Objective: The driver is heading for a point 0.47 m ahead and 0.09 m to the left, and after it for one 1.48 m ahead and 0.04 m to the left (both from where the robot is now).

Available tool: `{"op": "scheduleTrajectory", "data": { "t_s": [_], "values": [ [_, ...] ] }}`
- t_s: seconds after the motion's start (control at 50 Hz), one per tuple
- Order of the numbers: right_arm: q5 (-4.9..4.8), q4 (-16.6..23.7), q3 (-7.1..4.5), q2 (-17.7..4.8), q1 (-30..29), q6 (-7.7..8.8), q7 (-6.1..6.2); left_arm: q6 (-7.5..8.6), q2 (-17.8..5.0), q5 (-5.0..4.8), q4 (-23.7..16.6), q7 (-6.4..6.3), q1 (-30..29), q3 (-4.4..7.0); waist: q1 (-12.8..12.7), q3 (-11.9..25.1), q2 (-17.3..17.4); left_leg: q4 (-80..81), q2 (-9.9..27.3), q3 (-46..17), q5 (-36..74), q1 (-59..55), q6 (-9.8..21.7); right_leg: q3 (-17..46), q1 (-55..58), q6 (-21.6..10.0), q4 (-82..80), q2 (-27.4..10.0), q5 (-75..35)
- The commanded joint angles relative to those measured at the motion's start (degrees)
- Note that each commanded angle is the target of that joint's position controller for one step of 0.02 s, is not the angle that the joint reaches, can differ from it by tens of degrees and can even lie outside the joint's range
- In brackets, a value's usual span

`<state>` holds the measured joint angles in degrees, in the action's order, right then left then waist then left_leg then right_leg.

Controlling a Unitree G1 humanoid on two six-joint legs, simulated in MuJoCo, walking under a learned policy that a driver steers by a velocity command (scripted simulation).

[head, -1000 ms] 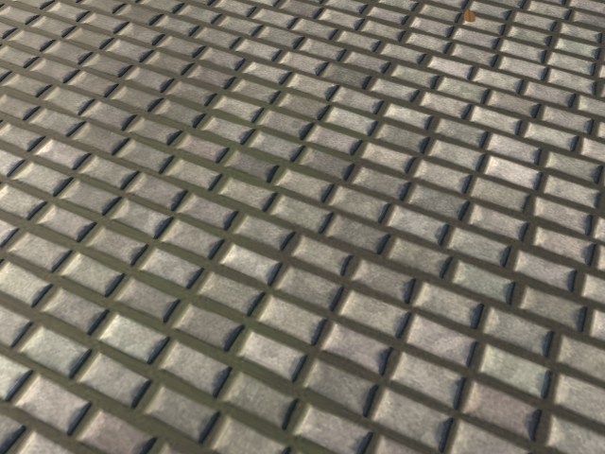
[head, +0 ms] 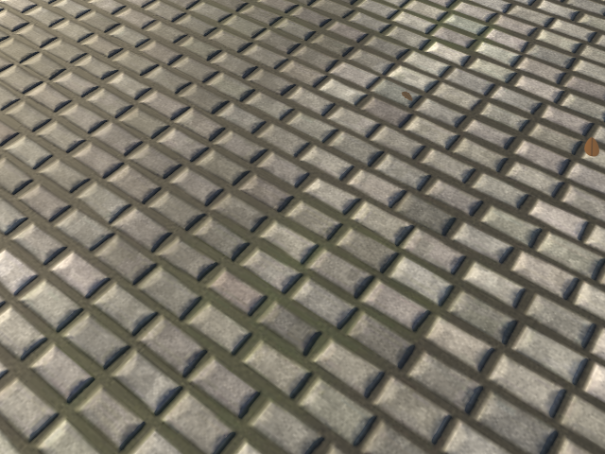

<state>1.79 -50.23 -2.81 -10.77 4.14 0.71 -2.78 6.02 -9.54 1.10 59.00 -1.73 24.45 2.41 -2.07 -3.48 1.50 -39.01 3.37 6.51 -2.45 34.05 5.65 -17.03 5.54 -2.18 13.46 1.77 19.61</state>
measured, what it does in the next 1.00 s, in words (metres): walks ahead: left foot, then right foot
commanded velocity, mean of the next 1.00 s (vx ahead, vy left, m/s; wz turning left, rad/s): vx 0.33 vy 0.00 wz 0.12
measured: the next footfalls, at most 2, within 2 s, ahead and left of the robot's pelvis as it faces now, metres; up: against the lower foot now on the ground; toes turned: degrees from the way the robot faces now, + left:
left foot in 0.10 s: +0.20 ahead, +0.07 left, +0.00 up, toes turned +9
right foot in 0.62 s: +0.53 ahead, +0.00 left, +0.00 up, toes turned +13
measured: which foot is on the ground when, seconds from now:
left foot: up 0.00-0.08, down 0.10-0.64, up 0.66-1.00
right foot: down 0.00-0.10, up 0.12-0.60, down 0.62-1.00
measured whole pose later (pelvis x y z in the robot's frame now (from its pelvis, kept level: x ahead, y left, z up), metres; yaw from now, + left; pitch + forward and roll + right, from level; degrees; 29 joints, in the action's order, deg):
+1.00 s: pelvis +0.41 +0.05 +0.00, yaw +4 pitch +1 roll +1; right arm 1.6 -46.3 -2.0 -14.2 8.5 -2.1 1.6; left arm -1.4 -15.1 1.0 47.6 0.3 15.8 4.1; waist -2.6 -2.9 0.9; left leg -51.4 0.4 -4.8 -20.9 28.6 -2.3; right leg 5.8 -19.6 -5.3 22.9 7.4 3.7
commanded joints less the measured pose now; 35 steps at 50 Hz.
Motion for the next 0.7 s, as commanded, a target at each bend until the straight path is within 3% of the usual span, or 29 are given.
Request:
{"op": "scheduleTrajectory", "data": {
  "t_s": [0.02, 0.06, 0.08, 0.1, 0.12, 0.14, 0.16, 0.18, 0.2, 0.24, 0.3, 0.36, 0.44, 0.52, 0.56, 0.6, 0.62, 0.64, 0.66, 0.68, 0.7],
  "values": [
    [0.21, 3.8, -0.67, -3.1, -1.2, 0.58, 0.07, -0.34, -9.7, 0.21, -1.5, -0.91, 2.3, 1.89, 2.3, -0.5, -7.1, 2.2, -4.2, 3.7, -6.1, -3.7, 3.1, 2.1, 1.6, -3.7, 5.5, -17.3, -60.0],
    [0.33, 1.9, -1.73, -5.0, 6.3, 0.68, 0.46, -1.32, -11.5, 0.47, -2.2, -0.96, 1.0, 2.48, 5.6, 4.0, -8.1, 3.9, -7.7, 4.4, -11.9, -11.9, 5.9, 1.5, 2.1, -4.2, 18.8, -17.8, -67.3],
    [0.62, 0.0, -2.63, -6.6, 12.8, 1.14, 0.81, -1.79, -12.1, 0.29, -2.8, -0.58, 0.3, 2.67, 8.5, 7.5, -6.8, 8.3, -9.1, 3.2, -11.3, -20.9, 7.5, 1.1, -1.6, -3.6, 30.1, -17.4, -61.5],
    [1.41, -1.6, -4.29, -11.1, 20.1, 1.45, 1.51, -1.81, -11.6, -0.07, -4.5, -0.13, -1.0, 2.55, 12.3, 12.0, -1.8, 13.0, -2.4, -7.5, -14.7, -33.7, 10.6, 0.8, -13.0, -1.8, 47.2, -15.5, -44.3],
    [0.55, 0.0, -5.82, -17.1, 17.5, 0.87, 1.85, -1.26, -5.9, -0.90, -9.3, 1.14, -0.6, 1.77, 7.6, 15.9, 13.8, 18.4, 14.8, -40.6, -13.0, -51.1, 20.0, 4.1, -40.6, 2.2, 70.6, -1.3, 9.6],
    [-0.49, 0.3, -5.62, -17.1, 18.8, 0.04, 2.05, -0.42, -10.0, -0.41, -11.3, 1.59, -7.4, 2.25, 9.5, 15.8, 2.3, 23.4, 16.0, -45.6, -10.9, -49.8, 20.9, 17.1, -47.8, 1.6, 73.4, -1.5, 7.9],
    [-0.78, 0.0, -4.90, -14.7, 15.7, 0.03, 2.63, 0.38, -8.8, -0.93, -12.6, 1.87, -10.4, 1.81, 7.7, 9.0, -0.1, 24.2, 15.4, -37.8, -8.7, -44.1, 18.8, 18.8, -50.4, 1.1, 70.0, -5.0, 2.7],
    [-1.03, -0.1, -4.07, -11.4, 13.4, 0.40, 2.73, 0.79, -8.9, -1.02, -11.9, 1.73, -9.1, 1.77, 4.7, 4.0, -4.3, 25.4, 13.1, -32.5, -2.1, -36.0, 15.8, 18.6, -47.2, 1.1, 63.3, -7.1, -0.5],
    [-1.22, 0.1, -3.48, -9.8, 11.4, 1.01, 3.01, 0.12, -8.8, -0.09, -12.0, 1.57, -9.1, 1.88, 2.5, 2.5, -5.1, 25.7, 9.8, -28.0, 3.2, -31.3, 13.6, 19.1, -43.8, 1.6, 58.8, -8.5, -1.0],
    [-1.77, 0.6, -2.82, -8.9, 10.4, 2.31, 3.15, -2.26, -8.0, 1.66, -11.6, 1.81, -6.8, 1.74, 0.4, 3.2, -3.5, 26.2, 6.2, -23.1, 9.9, -26.7, 12.3, 18.8, -38.4, 3.1, 54.4, -8.9, -1.4],
    [-1.95, 0.2, -3.24, -11.4, 13.7, 3.34, 2.87, -3.96, -7.4, 1.76, -13.6, 2.38, -10.4, 1.51, 0.7, 2.6, -1.7, 27.0, 3.6, -20.7, 13.3, -25.0, 11.4, 17.2, -40.1, 4.9, 48.2, -8.7, -5.0],
    [-1.86, 0.1, -3.25, -11.8, 17.8, 3.14, 2.69, -4.34, -8.1, 1.47, -16.7, 2.53, -18.3, 1.40, 3.5, 1.2, 0.4, 27.5, 2.6, -21.6, 12.6, -27.4, 9.4, 16.7, -44.9, 5.7, 40.6, -8.3, -11.4],
    [-1.72, -0.6, -2.74, -10.9, 22.3, 3.21, 2.89, -4.13, -7.7, 1.22, -18.9, 3.08, -24.4, 0.76, 6.3, 1.4, 1.8, 26.5, 2.5, -20.7, 16.7, -33.6, 6.8, 16.0, -46.5, 4.7, 31.5, -7.0, -18.2],
    [-0.94, -1.9, -1.61, -9.5, 24.0, 3.25, 3.70, -2.95, -6.3, 0.55, -19.5, 3.22, -26.7, -0.40, 7.4, 0.8, 2.6, 22.6, 1.9, -15.1, 34.6, -35.9, 3.3, 12.2, -39.4, 1.7, 21.6, -3.3, -20.5],
    [-0.48, -2.0, -1.39, -10.3, 22.6, 3.58, 4.03, -2.32, -7.9, 0.51, -18.1, 2.90, -22.4, -0.04, 5.2, 2.3, 4.5, 18.9, 2.9, -14.8, 41.9, -37.0, 1.6, 12.3, -32.6, -0.8, 18.8, -1.2, -18.2],
    [-0.37, -1.7, -1.69, -11.9, 19.1, 3.91, 4.45, -1.32, -10.4, 0.52, -13.7, 2.19, -10.0, 0.92, -1.0, 6.2, 4.4, 7.3, 2.6, -13.5, 47.6, -38.7, 0.2, 13.0, -22.3, -3.2, 13.1, 0.8, -19.1],
    [-0.96, -1.2, -1.68, -12.1, 17.8, 4.16, 4.40, -0.48, -11.3, 0.95, -11.4, 1.78, -3.3, 1.18, -4.3, 9.3, 2.1, -2.8, 0.3, -11.7, 38.1, -34.3, -0.6, 15.6, -12.4, -4.4, 9.3, -2.2, -31.0],
    [-1.62, 0.6, -0.97, -9.1, 20.7, 4.47, 4.60, -0.25, -16.2, 1.65, -10.7, 1.56, 2.1, 2.08, -3.6, 16.3, -7.8, -21.2, -5.2, -7.9, 5.5, -22.9, -2.1, 29.3, 2.1, -8.9, 17.0, -16.3, -64.2],
    [-3.70, -1.1, -0.91, -7.1, 30.4, 3.72, 4.49, -1.37, -17.4, -0.39, -10.6, 2.15, 0.6, 2.66, 1.4, 25.6, -17.4, -36.6, -12.2, -7.8, -31.0, -11.1, -4.5, 47.4, 12.1, -20.5, 15.4, -27.1, -81.9],
    [-0.89, -1.5, -1.12, -10.5, 27.1, 2.94, 4.55, -2.15, -14.9, -2.15, -12.8, 2.83, -4.8, 2.52, 1.7, 22.3, -7.3, -39.3, -8.6, -11.0, -26.8, -8.4, -4.5, 46.4, 5.6, -20.3, 11.6, -24.1, -72.2],
    [0.08, 0.0, -1.21, -10.6, 20.2, 2.52, 4.32, -2.62, -12.4, -2.14, -14.0, 2.80, -9.8, 1.97, 1.5, 14.3, -3.8, -39.3, -6.8, -10.9, -24.4, -5.2, -4.9, 40.8, -1.6, -19.0, 9.6, -20.8, -60.5]
  ]
}}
